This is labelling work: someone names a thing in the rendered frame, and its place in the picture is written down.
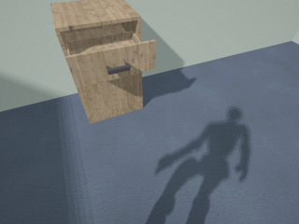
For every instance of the drawer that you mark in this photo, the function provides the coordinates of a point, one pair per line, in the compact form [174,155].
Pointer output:
[88,58]

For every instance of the cabinet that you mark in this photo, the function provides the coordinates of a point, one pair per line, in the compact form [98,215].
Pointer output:
[80,19]

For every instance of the handle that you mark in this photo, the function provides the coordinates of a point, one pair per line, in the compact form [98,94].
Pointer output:
[118,69]

